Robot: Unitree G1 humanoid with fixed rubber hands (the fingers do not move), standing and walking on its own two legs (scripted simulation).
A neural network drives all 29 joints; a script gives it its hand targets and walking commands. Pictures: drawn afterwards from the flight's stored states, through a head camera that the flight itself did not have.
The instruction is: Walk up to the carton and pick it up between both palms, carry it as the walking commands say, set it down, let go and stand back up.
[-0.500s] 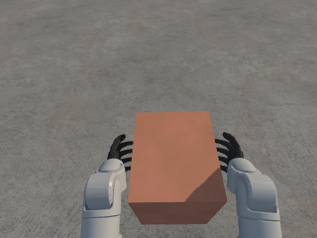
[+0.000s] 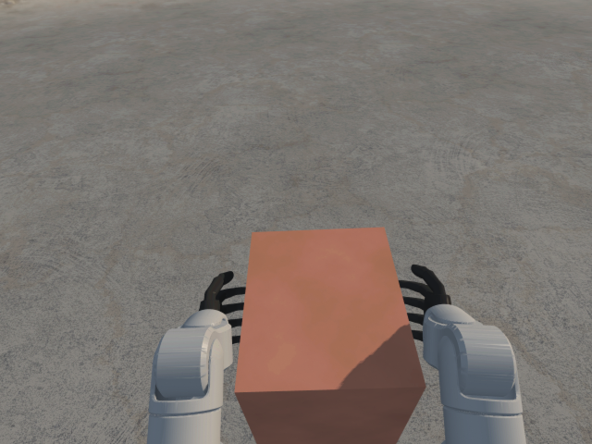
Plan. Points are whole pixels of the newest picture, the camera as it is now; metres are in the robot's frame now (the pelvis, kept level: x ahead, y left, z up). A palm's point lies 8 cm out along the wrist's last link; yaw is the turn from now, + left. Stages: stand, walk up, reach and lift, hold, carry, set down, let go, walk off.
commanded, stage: carry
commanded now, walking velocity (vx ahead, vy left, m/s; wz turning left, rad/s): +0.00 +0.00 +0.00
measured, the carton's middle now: (322, 343) +0.30 +0.01 +0.01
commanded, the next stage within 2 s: none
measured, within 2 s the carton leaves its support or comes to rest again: neither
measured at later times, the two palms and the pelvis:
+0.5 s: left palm (221, 322) +0.28 +0.14 +0.08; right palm (439, 322) +0.28 -0.14 +0.09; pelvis +0.01 +0.00 -0.01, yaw -2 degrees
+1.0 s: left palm (265, 309) +0.30 +0.08 +0.09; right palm (494, 345) +0.25 -0.19 +0.10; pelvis +0.00 +0.00 +0.00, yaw -13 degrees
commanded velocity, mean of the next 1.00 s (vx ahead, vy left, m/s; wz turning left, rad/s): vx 0.00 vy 0.00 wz -0.20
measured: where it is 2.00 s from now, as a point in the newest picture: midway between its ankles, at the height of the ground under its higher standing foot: outside the picture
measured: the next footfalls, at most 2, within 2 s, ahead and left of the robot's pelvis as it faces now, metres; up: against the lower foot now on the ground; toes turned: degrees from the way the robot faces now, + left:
right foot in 1.02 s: +0.03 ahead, -0.13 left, +0.00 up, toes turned -16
